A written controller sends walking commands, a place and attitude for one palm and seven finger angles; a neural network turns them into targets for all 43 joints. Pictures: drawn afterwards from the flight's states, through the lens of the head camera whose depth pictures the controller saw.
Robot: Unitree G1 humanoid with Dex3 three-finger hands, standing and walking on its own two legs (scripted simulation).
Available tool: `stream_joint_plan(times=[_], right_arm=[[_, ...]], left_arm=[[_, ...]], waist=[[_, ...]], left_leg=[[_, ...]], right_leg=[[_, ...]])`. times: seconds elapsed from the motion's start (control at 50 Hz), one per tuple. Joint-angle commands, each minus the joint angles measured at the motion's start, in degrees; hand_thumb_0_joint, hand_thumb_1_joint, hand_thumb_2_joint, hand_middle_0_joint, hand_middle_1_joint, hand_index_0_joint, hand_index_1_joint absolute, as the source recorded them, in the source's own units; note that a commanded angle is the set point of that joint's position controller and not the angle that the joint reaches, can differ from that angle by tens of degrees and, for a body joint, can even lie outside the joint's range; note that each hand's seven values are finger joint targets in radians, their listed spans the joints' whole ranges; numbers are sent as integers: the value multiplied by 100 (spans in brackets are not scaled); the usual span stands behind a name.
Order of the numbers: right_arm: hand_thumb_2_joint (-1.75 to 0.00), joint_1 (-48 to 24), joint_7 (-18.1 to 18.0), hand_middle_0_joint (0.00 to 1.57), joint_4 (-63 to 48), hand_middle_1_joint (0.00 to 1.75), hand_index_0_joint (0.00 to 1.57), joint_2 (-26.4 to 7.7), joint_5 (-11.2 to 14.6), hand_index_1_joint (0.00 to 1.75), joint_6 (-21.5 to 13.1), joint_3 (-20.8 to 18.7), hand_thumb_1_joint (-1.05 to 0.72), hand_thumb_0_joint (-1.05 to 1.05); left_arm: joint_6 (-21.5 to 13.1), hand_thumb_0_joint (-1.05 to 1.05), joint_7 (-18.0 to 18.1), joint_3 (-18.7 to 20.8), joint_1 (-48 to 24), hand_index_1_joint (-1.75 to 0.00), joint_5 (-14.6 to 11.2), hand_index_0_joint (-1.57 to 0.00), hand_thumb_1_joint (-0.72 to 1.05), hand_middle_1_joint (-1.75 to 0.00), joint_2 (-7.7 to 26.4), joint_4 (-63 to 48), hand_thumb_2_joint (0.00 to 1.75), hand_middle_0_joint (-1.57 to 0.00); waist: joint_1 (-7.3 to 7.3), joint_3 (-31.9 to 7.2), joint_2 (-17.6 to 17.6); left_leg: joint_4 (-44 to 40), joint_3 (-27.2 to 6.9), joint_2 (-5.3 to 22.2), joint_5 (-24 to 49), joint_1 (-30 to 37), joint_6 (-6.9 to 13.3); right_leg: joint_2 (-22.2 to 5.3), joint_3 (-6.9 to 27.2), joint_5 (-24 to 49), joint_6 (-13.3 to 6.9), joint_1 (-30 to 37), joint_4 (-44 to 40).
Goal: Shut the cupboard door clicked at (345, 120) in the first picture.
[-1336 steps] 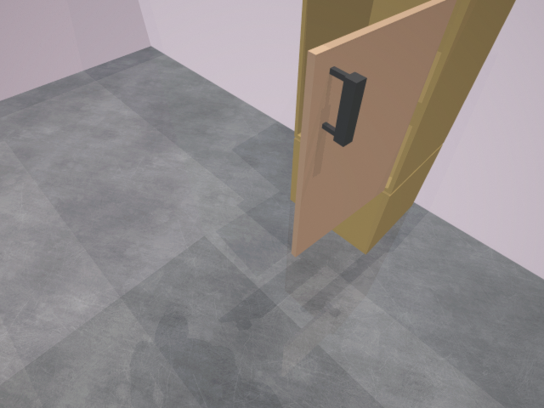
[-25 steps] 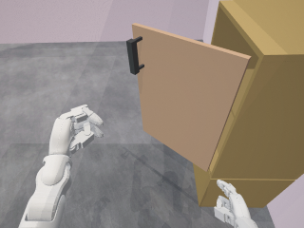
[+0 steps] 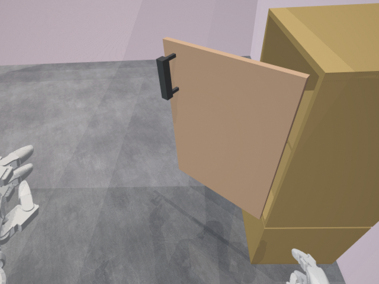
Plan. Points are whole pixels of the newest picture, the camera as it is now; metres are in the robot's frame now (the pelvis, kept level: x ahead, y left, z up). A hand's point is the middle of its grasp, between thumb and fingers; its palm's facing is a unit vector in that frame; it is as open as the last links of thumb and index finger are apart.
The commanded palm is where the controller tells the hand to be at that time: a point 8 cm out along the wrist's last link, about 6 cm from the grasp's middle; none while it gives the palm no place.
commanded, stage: draw the hand back to the body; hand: left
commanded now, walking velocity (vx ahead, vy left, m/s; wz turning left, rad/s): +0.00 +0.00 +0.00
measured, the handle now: (169, 76) +0.65 +0.14 +0.15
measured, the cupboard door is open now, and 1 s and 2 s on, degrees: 51 51 51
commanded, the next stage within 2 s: step back with the hand held close in 0.30 s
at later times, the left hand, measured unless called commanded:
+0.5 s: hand (41, 201) +0.19 +0.27 +0.16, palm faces +0.44 -0.78 -0.44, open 7.4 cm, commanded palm +0.14 +0.30 +0.17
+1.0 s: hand (13, 225) +0.15 +0.29 +0.15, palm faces +0.38 -0.78 -0.50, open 7.4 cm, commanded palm +0.10 +0.33 +0.17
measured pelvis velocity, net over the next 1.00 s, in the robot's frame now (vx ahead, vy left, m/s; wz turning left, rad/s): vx -0.05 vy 0.03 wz -0.04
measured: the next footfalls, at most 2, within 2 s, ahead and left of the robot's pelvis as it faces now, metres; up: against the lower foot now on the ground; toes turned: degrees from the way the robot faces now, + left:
right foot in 2.00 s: -0.29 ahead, +0.01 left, +0.00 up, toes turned -6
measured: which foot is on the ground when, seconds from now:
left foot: down 0.00-1.00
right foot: down 0.00-1.00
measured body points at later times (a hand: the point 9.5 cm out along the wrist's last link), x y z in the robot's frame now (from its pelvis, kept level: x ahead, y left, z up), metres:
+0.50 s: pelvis +0.00 +0.00 +0.00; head -0.01 -0.03 +0.45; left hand +0.16 +0.31 +0.18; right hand +0.17 -0.22 -0.10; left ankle -0.02 +0.08 -0.74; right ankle -0.02 -0.10 -0.74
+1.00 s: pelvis -0.05 +0.03 -0.01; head -0.05 +0.03 +0.44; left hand +0.13 +0.33 +0.18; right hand +0.12 -0.22 -0.09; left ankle -0.02 +0.08 -0.74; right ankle -0.02 -0.10 -0.74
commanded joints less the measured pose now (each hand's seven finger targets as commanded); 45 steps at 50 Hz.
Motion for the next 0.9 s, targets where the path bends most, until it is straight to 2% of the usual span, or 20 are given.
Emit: stream_joint_plan(times=[0.0, 0.06, 0.1, 0.16, 0.22, 0.3, 0.4, 0.42, 0.44, 0.46, 0.48, 0.52, 0.54, 0.62, 0.66, 0.72, 0.76, 0.78, 0.86, 0.88], right_arm=[[-90, -800, -41, 20, -872, 30, 20, -502, -31, 30, -433, -175, -90, 0], [-90, -788, -70, 20, -837, 30, 20, -524, -43, 30, -473, -182, -90, 0], [-90, -814, -86, 20, -878, 30, 20, -479, -57, 30, -502, -173, -90, 0], [-90, -800, -79, 20, -867, 30, 20, -474, -75, 30, -522, -133, -90, 0], [-90, -849, -57, 20, -874, 30, 20, -392, -77, 30, -528, -83, -90, 0], [-90, -841, -46, 20, -875, 30, 20, -405, -93, 30, -485, -74, -90, 0], [-90, -841, -40, 20, -910, 30, 20, -431, -83, 30, -417, -118, -90, 0], [-90, -840, -27, 20, -1116, 30, 20, -586, -5, 30, -329, -201, -90, 0], [-90, -798, -53, 20, -979, 30, 20, -518, -48, 30, -281, -201, -90, 0], [-90, -847, -36, 20, -993, 30, 20, -537, -55, 30, -242, -219, -90, 0], [-90, -801, -28, 20, -996, 30, 20, -530, -54, 30, -193, -225, -90, 0], [-90, -745, -32, 20, -1045, 30, 20, -581, -38, 30, -115, -279, -90, 0], [-90, -740, -48, 20, -1070, 30, 20, -587, -33, 30, -84, -300, -90, 0], [-90, -735, -119, 20, -1244, 30, 20, -593, -3, 30, 82, -346, -90, 0], [-90, -729, -149, 20, -1301, 30, 20, -625, 1, 30, 148, -370, -90, 0], [-90, -693, -163, 20, -1422, 30, 20, -587, 20, 30, 251, -372, -90, 0], [-90, -690, -161, 20, -1423, 30, 20, -632, 8, 30, 271, -409, -90, 0], [-90, -666, -157, 20, -1442, 30, 20, -594, 13, 30, 277, -385, -90, 0], [-90, -664, -163, 20, -1424, 30, 20, -714, -44, 30, 207, -405, -90, 0], [-90, -622, -167, 20, -1437, 30, 20, -687, -33, 30, 188, -368, -90, 0]], left_arm=[[-408, 0, 77, 227, -1002, -30, 57, -20, 90, -30, 754, -995, 90, -20], [-422, 0, 105, 316, -1103, -30, 76, -20, 90, -30, 891, -934, 90, -20], [-464, 0, 121, 408, -1046, -30, 65, -20, 90, -30, 965, -1059, 90, -20], [-444, 0, 145, 564, -933, -30, 80, -20, 90, -30, 1131, -1250, 90, -20], [-416, 0, 144, 510, -867, -30, 68, -20, 90, -30, 1008, -1289, 90, -20], [-366, 0, 113, 553, -797, -30, 56, -20, 90, -30, 994, -1051, 90, -20], [-351, 0, 48, 500, -687, -30, 19, -20, 90, -30, 887, -838, 90, -20], [-578, 0, 98, 1226, -1354, -30, 67, -20, 90, -30, 1714, -1330, 90, -20], [-614, 0, 65, 887, -781, -30, 50, -20, 90, -30, 1275, -883, 90, -20], [-642, 0, 69, 911, -727, -30, 87, -20, 90, -30, 1349, -995, 90, -20], [-633, 0, 43, 653, -454, -30, 94, -20, 90, -30, 1081, -893, 90, -20], [-657, 0, 57, 557, -323, -30, 106, -20, 90, -30, 1029, -1017, 90, -20], [-671, 0, 90, 631, -236, -30, 105, -20, 90, -30, 1106, -1111, 90, -20], [-663, 0, 170, 915, -20, -30, 89, -20, 90, -30, 1401, -1495, 90, -20], [-668, 0, 213, 1205, 85, -30, 88, -20, 90, -30, 1691, -1714, 90, -20], [-645, 0, 223, 1227, 354, -30, 36, -20, 90, -30, 1598, -1679, 90, -20], [-633, 0, 227, 1334, 482, -30, 45, -20, 90, -30, 1662, -1663, 90, -20], [-631, 0, 216, 1202, 492, -30, 33, -20, 90, -30, 1519, -1658, 90, -20], [-659, 0, 213, 1211, 401, -30, 74, -20, 90, -30, 1485, -1513, 90, -20], [-674, 0, 201, 1040, 267, -30, 74, -20, 90, -30, 1325, -1527, 90, -20]], waist=[[-130, 107, -229], [-96, 14, -348], [-34, -278, -366], [26, -487, 31], [22, -291, 232], [23, 17, -33], [24, -87, -413], [-114, 42, -220], [-165, -69, -479], [-132, -120, -504], [-188, -277, -589], [-217, -611, -350], [-221, -786, -233], [-228, -1223, -323], [-213, -1398, -287], [-228, -1350, -280], [-212, -1320, -126], [-236, -1196, -73], [-207, -734, 133], [-241, -576, 76]], left_leg=[[-386, -314, 381, 1014, 63, -181], [-416, -325, 361, 865, 83, -146], [-371, -295, 347, 1008, 152, -125], [-346, -306, 336, 1288, 127, -194], [-374, -313, 346, 1359, 62, -241], [-409, -317, 363, 1354, -50, -240], [-401, -270, 381, 1330, 6, -185], [-92, -424, 505, 806, -409, 2], [85, -500, 482, 728, -395, 4], [187, -492, 481, 811, -369, 7], [268, -483, 500, 926, -338, -21], [341, -455, 567, 1277, -263, -40], [355, -431, 623, 1582, -217, -42], [447, -470, 752, 2745, -197, -65], [490, -523, 810, 3198, -286, -88], [465, -611, 929, 3515, -480, -88], [374, -676, 1015, 3360, -614, -62], [291, -727, 1060, 3230, -737, -58], [-196, -997, 1254, 1586, -1748, 113], [-284, -1045, 1263, 1176, -2034, 134]], right_leg=[[-231, 146, 536, 74, -571, -377], [-239, 173, 413, 64, -494, -423], [-255, 188, 567, 68, -344, -363], [-255, 212, 844, 37, -72, -301], [-243, 200, 912, 19, -96, -307], [-220, 169, 886, 14, -198, -346], [-235, 191, 857, 50, -200, -352], [-582, 863, 1062, 58, -608, -555], [-785, 942, 1048, -13, -676, -559], [-885, 1045, 1351, 3, -700, -535], [-959, 994, 1446, -36, -722, -412], [-990, 949, 1797, -37, -685, -156], [-981, 899, 2141, -2, -622, 13], [-833, 716, 3028, 96, -411, 572], [-788, 656, 3222, 112, -277, 807], [-701, 651, 2969, 113, -318, 1044], [-633, 636, 2560, 146, -378, 1093], [-595, 636, 2202, 145, -434, 1127], [-425, 648, 1154, 192, -322, 1275], [-415, 636, 988, 187, -291, 1320]])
